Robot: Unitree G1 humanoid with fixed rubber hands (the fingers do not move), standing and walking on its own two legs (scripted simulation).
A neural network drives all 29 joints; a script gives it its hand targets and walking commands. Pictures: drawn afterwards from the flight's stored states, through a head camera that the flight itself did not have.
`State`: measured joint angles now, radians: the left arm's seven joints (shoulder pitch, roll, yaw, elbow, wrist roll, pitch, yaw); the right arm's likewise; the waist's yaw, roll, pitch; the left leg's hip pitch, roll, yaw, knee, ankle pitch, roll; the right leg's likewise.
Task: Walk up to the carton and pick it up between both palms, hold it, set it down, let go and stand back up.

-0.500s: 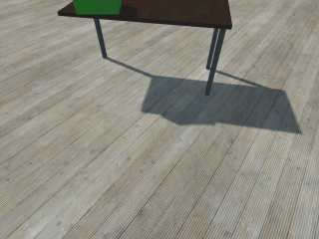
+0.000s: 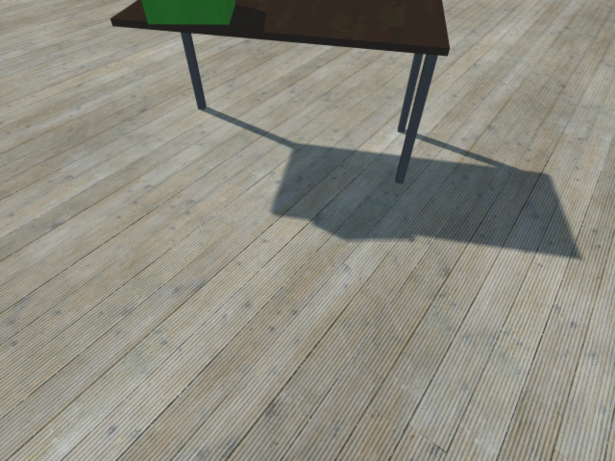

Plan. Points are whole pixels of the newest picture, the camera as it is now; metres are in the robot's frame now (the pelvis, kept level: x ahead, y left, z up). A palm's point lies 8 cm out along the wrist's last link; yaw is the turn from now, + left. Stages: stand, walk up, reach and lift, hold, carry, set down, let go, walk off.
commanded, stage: stand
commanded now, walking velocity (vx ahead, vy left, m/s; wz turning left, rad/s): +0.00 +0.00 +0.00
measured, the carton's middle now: out of the picture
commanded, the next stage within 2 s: walk up in 1.10 s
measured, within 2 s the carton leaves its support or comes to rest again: neither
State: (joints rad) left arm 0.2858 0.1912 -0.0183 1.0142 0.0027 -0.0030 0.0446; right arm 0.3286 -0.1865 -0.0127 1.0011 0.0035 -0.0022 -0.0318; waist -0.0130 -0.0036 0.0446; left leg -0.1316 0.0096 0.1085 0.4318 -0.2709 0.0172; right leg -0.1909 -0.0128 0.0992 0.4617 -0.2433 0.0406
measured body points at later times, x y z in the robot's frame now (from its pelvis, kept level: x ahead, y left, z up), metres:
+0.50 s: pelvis +0.00 +0.00 +0.00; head +0.01 +0.00 +0.45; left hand +0.03 +0.24 -0.15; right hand +0.01 -0.23 -0.15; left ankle -0.02 +0.10 -0.74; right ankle +0.01 -0.15 -0.74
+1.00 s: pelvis +0.00 +0.00 +0.00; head +0.00 +0.00 +0.45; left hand +0.00 +0.23 -0.16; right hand -0.01 -0.23 -0.15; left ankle -0.02 +0.10 -0.74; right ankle +0.01 -0.15 -0.74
